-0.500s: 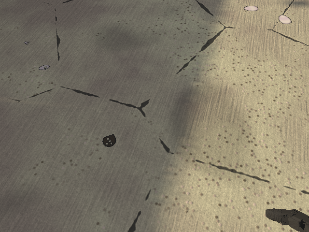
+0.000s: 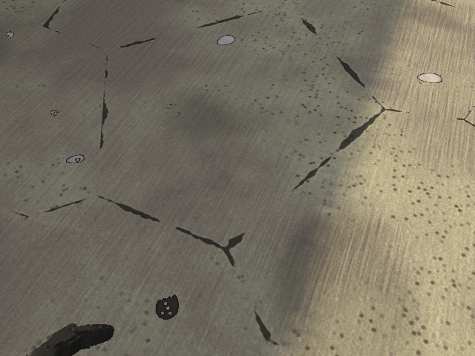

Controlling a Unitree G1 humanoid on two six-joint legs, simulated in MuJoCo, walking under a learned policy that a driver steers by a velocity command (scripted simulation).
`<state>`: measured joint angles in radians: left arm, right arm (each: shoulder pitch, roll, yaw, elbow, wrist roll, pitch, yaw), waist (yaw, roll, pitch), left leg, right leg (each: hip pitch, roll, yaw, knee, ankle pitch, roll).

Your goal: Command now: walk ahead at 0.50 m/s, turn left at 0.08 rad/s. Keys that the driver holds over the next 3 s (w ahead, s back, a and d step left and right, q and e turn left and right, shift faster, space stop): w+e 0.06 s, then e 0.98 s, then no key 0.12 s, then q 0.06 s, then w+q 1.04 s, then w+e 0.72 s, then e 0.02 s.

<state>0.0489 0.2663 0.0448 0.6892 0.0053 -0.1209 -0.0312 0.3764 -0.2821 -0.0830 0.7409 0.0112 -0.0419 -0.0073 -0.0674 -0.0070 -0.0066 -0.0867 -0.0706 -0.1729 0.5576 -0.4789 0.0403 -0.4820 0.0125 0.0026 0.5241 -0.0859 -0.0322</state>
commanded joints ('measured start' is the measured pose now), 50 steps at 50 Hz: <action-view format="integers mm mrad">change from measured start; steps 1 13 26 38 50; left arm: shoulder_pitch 356 214 315 154 109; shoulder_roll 281 204 214 129 196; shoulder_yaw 89 63 69 44 55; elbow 36 25 -24 -120 -165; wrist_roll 5 -29 -24 -21 -7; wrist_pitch -2 67 129 173 133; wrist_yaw -7 42 63 31 52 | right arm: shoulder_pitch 142 -212 -208 -287 -262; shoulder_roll -21 -44 -97 -168 -132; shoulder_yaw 10 14 -9 -30 -37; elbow -80 -129 -140 -104 -78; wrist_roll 12 -22 -29 -18 -24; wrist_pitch -28 -12 -1 42 55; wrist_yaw -4 -25 -21 -28 -44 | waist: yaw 103 67 78 57 53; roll -365 -85 161 181 -131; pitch -324 -112 -186 -118 -71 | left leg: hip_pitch -555 -419 124 -91 -550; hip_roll -34 56 468 362 83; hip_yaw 53 115 -305 90 107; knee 650 235 -166 -237 620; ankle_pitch -81 305 838 601 107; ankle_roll -18 -110 253 195 -110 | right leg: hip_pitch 790 292 -160 82 298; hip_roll -378 -153 24 -54 -215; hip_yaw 741 244 133 -18 323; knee -179 -182 674 298 -181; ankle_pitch -195 588 -561 -281 192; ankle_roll -296 -184 95 93 -176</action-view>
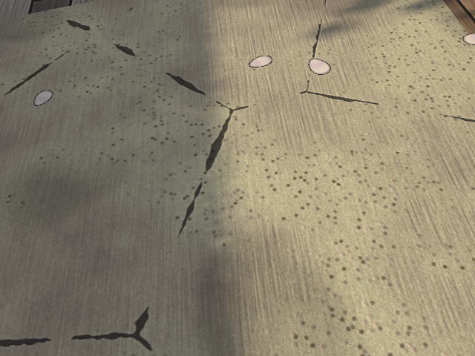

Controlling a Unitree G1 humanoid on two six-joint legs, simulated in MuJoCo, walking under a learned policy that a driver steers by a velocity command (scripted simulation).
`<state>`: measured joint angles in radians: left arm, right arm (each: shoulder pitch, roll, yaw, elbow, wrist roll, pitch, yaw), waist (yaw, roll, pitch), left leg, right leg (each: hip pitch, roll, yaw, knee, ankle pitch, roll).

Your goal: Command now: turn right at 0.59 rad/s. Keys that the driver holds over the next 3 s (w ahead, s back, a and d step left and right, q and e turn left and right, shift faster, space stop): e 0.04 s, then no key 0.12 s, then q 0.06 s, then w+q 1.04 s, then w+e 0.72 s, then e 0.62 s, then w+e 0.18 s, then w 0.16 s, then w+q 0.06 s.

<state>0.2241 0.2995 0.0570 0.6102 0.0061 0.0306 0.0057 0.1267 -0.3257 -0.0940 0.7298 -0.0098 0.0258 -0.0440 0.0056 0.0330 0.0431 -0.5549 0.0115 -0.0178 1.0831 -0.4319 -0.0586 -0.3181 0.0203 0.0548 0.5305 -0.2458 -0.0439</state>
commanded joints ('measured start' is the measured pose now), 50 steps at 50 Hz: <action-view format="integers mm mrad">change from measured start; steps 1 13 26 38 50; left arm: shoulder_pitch -60 -48 -213 73 103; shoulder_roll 156 91 19 86 153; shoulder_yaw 40 4 7 38 54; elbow -86 -32 -73 20 126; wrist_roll -4 9 -12 3 -16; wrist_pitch -17 -12 -148 -135 -127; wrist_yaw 19 5 -40 -8 7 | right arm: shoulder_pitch -5 14 208 154 -129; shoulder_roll -80 -20 -112 -67 12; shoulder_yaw -24 22 -2 2 41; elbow -65 -37 -8 -91 -191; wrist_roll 3 21 36 42 35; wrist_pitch -15 -31 -63 -77 -75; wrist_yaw -4 43 16 36 102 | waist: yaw -20 13 -66 41 74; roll -170 -175 122 -133 -84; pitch -134 -128 0 10 68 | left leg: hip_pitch -73 302 460 -260 -142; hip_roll -7 5 138 63 72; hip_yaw -49 13 -343 -135 21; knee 86 -511 -863 109 -364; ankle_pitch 81 151 129 106 443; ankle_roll -16 5 261 82 71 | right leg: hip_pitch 147 68 -232 342 292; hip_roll -215 -182 17 -316 -273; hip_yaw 266 275 -50 333 -143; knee -184 -184 161 -334 -386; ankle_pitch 362 -53 -79 -151 318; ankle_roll -167 -159 62 -128 -98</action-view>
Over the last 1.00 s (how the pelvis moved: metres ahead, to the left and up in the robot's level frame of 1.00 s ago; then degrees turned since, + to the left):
0.18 -0.05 0.02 -31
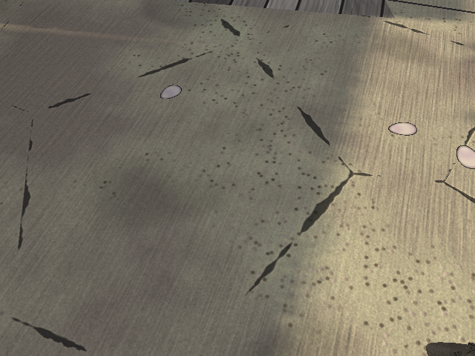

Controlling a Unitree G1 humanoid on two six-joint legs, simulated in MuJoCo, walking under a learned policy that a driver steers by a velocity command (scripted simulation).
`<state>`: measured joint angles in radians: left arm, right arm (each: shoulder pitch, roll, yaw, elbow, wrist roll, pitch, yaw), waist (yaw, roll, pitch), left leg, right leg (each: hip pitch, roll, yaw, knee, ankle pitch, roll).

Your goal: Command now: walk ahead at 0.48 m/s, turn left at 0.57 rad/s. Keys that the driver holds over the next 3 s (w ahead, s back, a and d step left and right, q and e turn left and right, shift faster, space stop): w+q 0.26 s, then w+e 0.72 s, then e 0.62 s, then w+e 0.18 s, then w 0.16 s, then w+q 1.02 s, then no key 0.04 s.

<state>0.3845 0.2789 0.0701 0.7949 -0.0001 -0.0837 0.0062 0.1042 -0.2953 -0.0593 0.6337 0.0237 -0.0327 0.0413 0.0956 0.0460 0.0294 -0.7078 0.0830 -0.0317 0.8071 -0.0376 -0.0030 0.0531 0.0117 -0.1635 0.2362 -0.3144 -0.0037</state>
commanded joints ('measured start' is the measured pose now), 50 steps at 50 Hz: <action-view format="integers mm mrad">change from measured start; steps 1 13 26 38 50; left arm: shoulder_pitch -46 -127 -365 29 -61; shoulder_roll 182 171 77 175 198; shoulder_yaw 43 10 -28 26 34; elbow -49 -159 -184 -166 -153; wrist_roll -16 4 -24 -18 -22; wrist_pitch -8 -54 -16 6 36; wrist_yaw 6 5 -39 -38 9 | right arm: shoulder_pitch -126 109 229 154 -74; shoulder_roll -24 -134 -153 -160 -64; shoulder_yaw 6 -42 -22 1 28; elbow -105 -71 93 16 -48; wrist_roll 4 -22 -23 3 -37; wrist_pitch -17 -34 -58 -92 -75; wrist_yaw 23 -10 -34 -22 -34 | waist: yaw -16 -91 -194 27 -36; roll -98 -27 -6 -164 -118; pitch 85 -105 43 -269 -31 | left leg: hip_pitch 25 650 638 -88 243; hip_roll -6 100 91 -91 -90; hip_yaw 48 -419 -61 -106 -6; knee -119 -546 -650 570 -194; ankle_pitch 36 -49 68 -415 108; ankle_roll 31 302 202 21 -85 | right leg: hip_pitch -54 -718 -712 278 -365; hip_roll -274 -131 -105 -302 -68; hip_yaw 58 271 188 805 420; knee -80 961 378 97 34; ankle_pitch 427 5 499 66 381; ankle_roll -131 9 6 -333 -213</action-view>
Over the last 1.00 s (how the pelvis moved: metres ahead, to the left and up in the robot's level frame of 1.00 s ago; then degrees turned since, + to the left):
0.25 0.01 0.00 18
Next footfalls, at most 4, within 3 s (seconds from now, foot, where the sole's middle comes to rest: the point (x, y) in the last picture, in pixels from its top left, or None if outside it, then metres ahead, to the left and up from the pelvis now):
0.14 left None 0.26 0.13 -0.77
0.68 right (282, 308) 0.61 -0.03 -0.77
1.14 left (229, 222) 0.89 0.16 -0.77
1.58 right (297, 261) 0.76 -0.06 -0.77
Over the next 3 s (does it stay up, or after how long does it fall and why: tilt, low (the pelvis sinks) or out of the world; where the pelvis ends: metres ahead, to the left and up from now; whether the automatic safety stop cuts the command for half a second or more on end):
stays up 1.30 -0.17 -0.02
